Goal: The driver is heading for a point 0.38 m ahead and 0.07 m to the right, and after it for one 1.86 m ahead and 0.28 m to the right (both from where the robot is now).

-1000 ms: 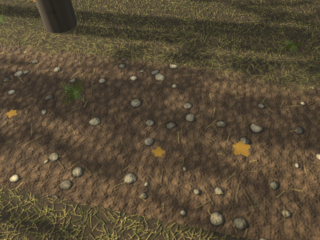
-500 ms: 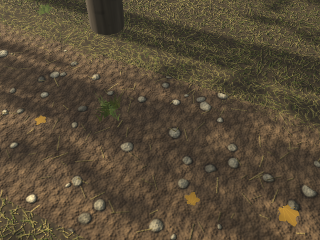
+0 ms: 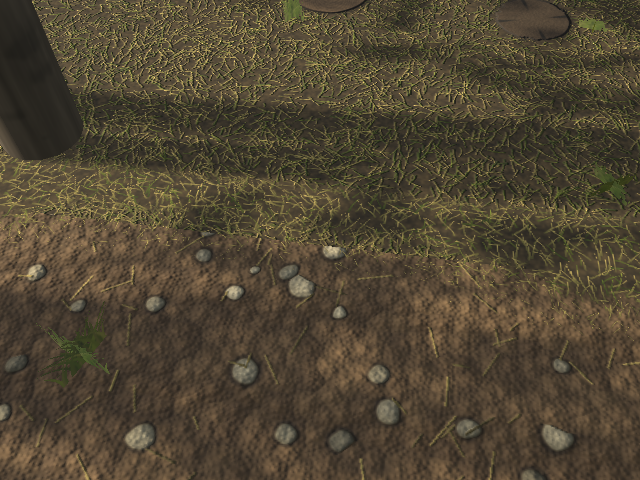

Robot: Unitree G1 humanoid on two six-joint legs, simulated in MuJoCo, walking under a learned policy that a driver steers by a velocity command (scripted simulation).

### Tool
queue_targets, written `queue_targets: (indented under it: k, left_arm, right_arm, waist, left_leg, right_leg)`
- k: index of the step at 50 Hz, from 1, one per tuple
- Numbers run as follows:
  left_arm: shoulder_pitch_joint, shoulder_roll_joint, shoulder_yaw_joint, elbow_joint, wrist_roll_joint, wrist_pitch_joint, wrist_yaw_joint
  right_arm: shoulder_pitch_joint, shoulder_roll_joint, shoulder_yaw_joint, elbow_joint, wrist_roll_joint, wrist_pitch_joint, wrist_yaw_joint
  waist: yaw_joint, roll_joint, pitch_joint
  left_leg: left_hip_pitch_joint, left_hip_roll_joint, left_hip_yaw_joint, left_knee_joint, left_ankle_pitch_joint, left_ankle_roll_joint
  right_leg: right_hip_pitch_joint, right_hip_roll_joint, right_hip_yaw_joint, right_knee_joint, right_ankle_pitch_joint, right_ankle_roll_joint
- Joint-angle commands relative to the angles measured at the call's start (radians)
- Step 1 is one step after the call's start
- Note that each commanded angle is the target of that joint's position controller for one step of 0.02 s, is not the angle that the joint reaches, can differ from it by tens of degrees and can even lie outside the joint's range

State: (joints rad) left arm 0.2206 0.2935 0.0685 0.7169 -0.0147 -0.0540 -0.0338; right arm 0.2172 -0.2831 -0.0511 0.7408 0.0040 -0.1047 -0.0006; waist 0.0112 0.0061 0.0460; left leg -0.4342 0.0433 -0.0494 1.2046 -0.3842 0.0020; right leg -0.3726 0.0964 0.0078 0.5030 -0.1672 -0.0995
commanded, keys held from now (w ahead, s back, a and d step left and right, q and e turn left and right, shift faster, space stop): w+e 0.28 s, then e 0.40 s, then no key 0.16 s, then q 0.16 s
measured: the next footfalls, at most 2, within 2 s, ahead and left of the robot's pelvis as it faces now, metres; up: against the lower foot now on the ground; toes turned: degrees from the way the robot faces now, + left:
left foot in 0.32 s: +0.38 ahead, +0.13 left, +0.00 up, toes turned -15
right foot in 0.80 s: +0.35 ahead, -0.14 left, +0.00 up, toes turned -29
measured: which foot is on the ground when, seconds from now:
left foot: up 0.00-0.30, down 0.32-0.80, up 0.82-1.00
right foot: down 0.00-0.32, up 0.34-0.78, down 0.80-1.00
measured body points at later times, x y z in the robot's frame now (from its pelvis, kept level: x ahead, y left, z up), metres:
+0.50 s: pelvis +0.26 +0.05 +0.00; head +0.30 +0.05 +0.45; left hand +0.46 +0.29 -0.11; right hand +0.34 -0.25 -0.08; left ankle +0.34 +0.14 -0.73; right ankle +0.17 -0.06 -0.64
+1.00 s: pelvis +0.32 -0.02 +0.01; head +0.34 -0.05 +0.45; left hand +0.61 +0.11 -0.08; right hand +0.30 -0.32 -0.12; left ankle +0.38 +0.13 -0.69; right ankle +0.31 -0.12 -0.73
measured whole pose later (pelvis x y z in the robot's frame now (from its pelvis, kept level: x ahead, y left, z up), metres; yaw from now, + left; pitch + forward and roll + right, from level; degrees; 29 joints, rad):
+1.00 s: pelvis +0.32 -0.02 +0.01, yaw -28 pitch +1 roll +0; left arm 0.10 0.22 0.03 0.65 0.03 0.00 0.00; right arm 0.15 -0.30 -0.05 0.83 0.01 0.03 -0.01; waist -0.02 0.04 0.04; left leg -0.42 0.07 0.00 0.89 -0.47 -0.09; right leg -0.31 0.02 -0.03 0.48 -0.19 -0.04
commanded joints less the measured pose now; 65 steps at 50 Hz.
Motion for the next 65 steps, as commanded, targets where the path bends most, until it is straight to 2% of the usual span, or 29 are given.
queue_targets:
  k: [1, 7, 11, 14, 16, 17, 18, 19, 21, 24, 26, 31, 36, 39, 40, 41, 42, 43, 44, 46, 49, 53, 58, 60, 61, 62, 63, 64, 65]
  left_arm:
    - [-0.001, 0.111, 0.027, -0.081, 0.007, -0.012, 0.014]
    - [0.058, 0.155, 0.04, -0.058, -0.008, -0.003, 0.044]
    - [0.119, 0.156, 0.042, -0.038, -0.016, 0.011, 0.049]
    - [0.108, 0.151, 0.044, -0.042, -0.01, 0.017, 0.053]
    - [0.076, 0.095, 0.028, -0.066, -0.003, 0.02, 0.053]
    - [0.095, 0.041, 0.009, -0.095, 0.019, 0.02, 0.056]
    - [0.253, 0.032, 0.002, -0.116, -0.008, 0.014, 0.056]
    - [0.259, 0.139, 0.024, -0.076, -0.011, 0.022, 0.059]
    - [0.095, 0.171, 0.041, -0.101, -0.002, 0.048, 0.062]
    - [0.083, 0.101, 0.036, -0.118, -0.012, 0.079, 0.06]
    - [0.057, 0.071, 0.028, -0.136, -0.009, 0.088, 0.061]
    - [-0.016, 0.068, 0.024, -0.16, -0.001, 0.093, 0.042]
    - [-0.105, 0.075, 0.031, -0.204, 0.003, 0.099, 0.016]
    - [-0.048, 0.081, 0.041, -0.191, 0.006, 0.091, 0.012]
    - [-0.003, 0.14, 0.059, -0.181, 0.012, 0.087, 0.023]
    - [0.04, 0.249, 0.077, -0.201, 0.032, 0.085, 0.045]
    - [0.027, 0.194, 0.052, -0.204, 0.044, 0.076, 0.045]
    - [0.017, 0.123, 0.028, -0.191, 0.04, 0.063, 0.037]
    - [-0.027, 0.081, 0.012, -0.171, 0.038, 0.051, 0.033]
    - [-0.113, 0.065, 0.003, -0.15, 0.032, 0.043, 0.034]
    - [-0.159, 0.069, 0.006, -0.118, 0.05, 0.041, 0.043]
    - [-0.139, 0.126, 0.028, -0.083, 0.037, 0.06, 0.066]
    - [-0.172, 0.121, 0.036, -0.057, 0.02, 0.077, 0.082]
    - [-0.192, 0.117, 0.04, -0.044, -0.001, 0.085, 0.087]
    - [-0.148, 0.095, 0.04, -0.025, -0.007, 0.087, 0.087]
    - [-0.14, 0.04, 0.028, -0.052, 0.034, 0.084, 0.083]
    - [-0.274, 0.057, 0.03, -0.093, 0.031, 0.078, 0.091]
    - [-0.272, 0.081, 0.04, -0.085, 0.018, 0.077, 0.091]
    - [-0.241, 0.087, 0.046, -0.065, 0.012, 0.078, 0.091]
  right_arm:
    - [0.001, -0.114, -0.034, -0.092, -0.016, -0.007, -0.006]
    - [-0.165, -0.048, -0.006, -0.13, -0.017, 0.006, -0.008]
    - [-0.25, -0.079, -0.014, -0.152, 0.004, -0.01, 0.011]
    - [-0.203, -0.118, -0.034, -0.146, 0.009, -0.024, 0.02]
    - [-0.052, -0.162, -0.057, -0.119, -0.021, -0.035, 0.008]
    - [0.077, -0.227, -0.071, -0.115, -0.038, -0.033, -0.001]
    - [0.105, -0.268, -0.08, -0.088, -0.046, -0.015, 0.008]
    - [0.063, -0.164, -0.058, -0.12, -0.019, -0.006, 0.01]
    - [-0.012, -0.092, -0.032, -0.134, -0.021, 0.016, 0.0]
    - [-0.064, -0.093, -0.031, -0.103, -0.027, 0.028, -0.006]
    - [-0.077, -0.122, -0.042, -0.087, -0.027, 0.032, -0.013]
    - [-0.111, -0.155, -0.054, -0.063, -0.01, 0.062, -0.03]
    - [-0.083, -0.19, -0.064, -0.028, 0.014, 0.079, -0.017]
    - [-0.086, -0.183, -0.06, -0.007, 0.039, 0.083, -0.011]
    - [-0.028, -0.146, -0.049, 0.014, 0.026, 0.078, -0.007]
    - [-0.017, -0.085, -0.022, -0.019, -0.031, 0.069, 0.001]
    - [-0.035, -0.081, -0.014, -0.025, -0.029, 0.074, 0.002]
    - [-0.062, -0.137, -0.03, -0.012, -0.003, 0.086, 0.004]
    - [-0.065, -0.119, -0.027, -0.002, 0.014, 0.095, 0.004]
    - [-0.05, -0.112, -0.026, 0.033, 0.0, 0.115, -0.011]
    - [-0.005, -0.091, -0.017, 0.06, 0.007, 0.13, -0.016]
    - [-0.053, -0.124, -0.026, 0.029, 0.015, 0.142, -0.02]
    - [-0.025, -0.094, -0.028, 0.023, 0.012, 0.15, -0.007]
    - [0.037, -0.091, -0.032, 0.041, 0.006, 0.148, 0.004]
    - [0.05, -0.135, -0.044, 0.037, -0.005, 0.145, 0.004]
    - [0.041, -0.253, -0.07, 0.015, -0.003, 0.14, -0.014]
    - [0.067, -0.266, -0.068, 0.0, -0.04, 0.123, -0.005]
    - [0.051, -0.247, -0.063, -0.007, -0.051, 0.101, -0.001]
    - [-0.004, -0.227, -0.062, -0.014, -0.031, 0.089, -0.006]
  waist:
    - [-0.029, -0.047, -0.101]
    - [0.027, -0.086, -0.069]
    - [0.063, -0.105, -0.071]
    - [0.024, -0.137, -0.072]
    - [-0.061, -0.116, -0.159]
    - [-0.094, 0.038, -0.308]
    - [-0.008, 0.394, -0.397]
    - [-0.026, 0.238, -0.336]
    - [-0.044, 0.063, -0.19]
    - [0.001, 0.121, -0.105]
    - [0.002, 0.137, -0.109]
    - [-0.012, 0.108, -0.152]
    - [-0.041, 0.115, -0.113]
    - [0.003, 0.1, -0.123]
    - [0.006, 0.013, -0.164]
    - [-0.008, -0.229, -0.243]
    - [0.019, -0.273, -0.317]
    - [0.039, -0.153, -0.308]
    - [0.01, -0.139, -0.253]
    - [-0.022, -0.118, -0.196]
    - [-0.046, -0.145, -0.177]
    - [-0.003, -0.151, -0.139]
    - [-0.023, -0.14, -0.119]
    - [-0.061, -0.122, -0.117]
    - [-0.052, -0.02, -0.097]
    - [0.001, 0.265, -0.079]
    - [-0.09, 0.293, -0.075]
    - [-0.076, 0.18, -0.081]
    - [-0.041, 0.128, -0.074]
  left_leg:
    - [-0.194, 0.061, -0.028, -0.079, 0.065, -0.027]
    - [-0.11, -0.001, 0.009, -0.497, 0.384, -0.083]
    - [-0.057, -0.043, -0.017, -0.662, 0.432, -0.073]
    - [0.011, -0.045, -0.035, -0.719, 0.332, -0.029]
    - [0.263, 0.014, -0.053, -0.772, 0.399, 0.038]
    - [0.523, 0.209, -0.233, -0.732, 0.586, 0.097]
    - [0.734, 0.413, -0.658, -0.794, 0.585, 0.273]
    - [0.677, 0.398, -0.635, -0.804, 0.504, 0.26]
    - [0.468, 0.302, -0.316, -0.799, 0.666, 0.204]
    - [0.266, 0.213, -0.115, -0.868, 0.738, 0.193]
    - [0.271, 0.229, -0.067, -0.902, 0.775, 0.221]
    - [0.299, 0.248, 0.052, -0.926, 0.684, 0.22]
    - [0.325, 0.265, 0.091, -0.877, 0.604, 0.192]
    - [0.325, 0.231, 0.118, -0.732, 0.581, 0.131]
    - [0.248, 0.168, 0.171, -0.604, 0.506, 0.067]
    - [-0.006, 0.065, 0.233, -0.333, 0.069, -0.024]
    - [-0.121, -0.001, 0.101, -0.143, -0.314, -0.071]
    - [-0.115, 0.035, 0.027, -0.077, -0.294, -0.076]
    - [-0.12, 0.052, 0.012, -0.107, -0.257, -0.07]
    - [-0.048, 0.066, 0.007, -0.214, -0.15, -0.083]
    - [0.098, 0.034, 0.037, -0.342, -0.048, -0.102]
    - [0.059, 0.02, 0.063, -0.364, -0.053, -0.082]
    - [0.092, 0.01, 0.103, -0.457, -0.033, -0.032]
    - [0.187, -0.02, 0.129, -0.658, 0.12, 0.015]
    - [0.242, 0.024, 0.014, -0.79, 0.287, 0.065]
    - [0.339, 0.253, -0.322, -0.837, 0.614, 0.184]
    - [0.302, 0.361, -0.489, -0.913, 0.677, 0.346]
    - [0.312, 0.324, -0.43, -0.907, 0.626, 0.339]
    - [0.329, 0.262, -0.346, -0.88, 0.589, 0.281]
  right_leg:
    - [0.203, -0.256, 0.352, -0.259, 0.238, -0.206]
    - [0.074, -0.161, 0.222, -0.245, 0.206, -0.137]
    - [0.145, -0.196, 0.321, -0.184, 0.08, -0.116]
    - [0.207, -0.227, 0.415, -0.094, 0.056, -0.089]
    - [0.166, -0.133, 0.359, 0.136, 0.166, -0.017]
    - [0.029, -0.047, 0.25, 0.435, -0.084, 0.037]
    - [-0.279, 0.039, 0.174, 0.699, -0.513, 0.093]
    - [-0.346, -0.044, 0.206, 0.817, -0.462, 0.12]
    - [-0.334, -0.098, 0.137, 0.834, -0.346, 0.152]
    - [-0.248, -0.14, 0.074, 0.715, -0.279, 0.163]
    - [-0.257, -0.147, 0.054, 0.635, -0.238, 0.175]
    - [-0.179, -0.17, 0.025, 0.417, -0.048, 0.168]
    - [-0.088, -0.143, -0.026, 0.213, -0.077, 0.121]
    - [0.074, -0.09, -0.056, -0.056, 0.051, 0.063]
    - [0.238, -0.127, 0.015, -0.122, 0.3, 0.027]
    - [0.477, -0.385, 0.318, -0.053, 0.787, -0.079]
    - [0.458, -0.527, 0.456, -0.07, 0.813, -0.271]
    - [0.406, -0.474, 0.364, -0.086, 0.727, -0.26]
    - [0.367, -0.405, 0.272, -0.087, 0.627, -0.196]
    - [0.255, -0.349, 0.18, -0.116, 0.522, -0.129]
    - [0.157, -0.312, 0.083, -0.135, 0.465, -0.119]
    - [0.187, -0.381, 0.136, -0.153, 0.299, -0.153]
    - [0.195, -0.406, 0.11, -0.118, 0.27, -0.127]
    - [0.165, -0.367, 0.048, -0.038, 0.209, -0.061]
    - [0.096, -0.3, -0.022, 0.088, 0.061, 0.023]
    - [-0.136, -0.144, -0.147, 0.344, -0.245, 0.14]
    - [-0.256, -0.045, -0.024, 0.54, -0.522, 0.155]
    - [-0.278, -0.074, 0.05, 0.653, -0.487, 0.147]
    - [-0.296, -0.094, 0.068, 0.671, -0.394, 0.143]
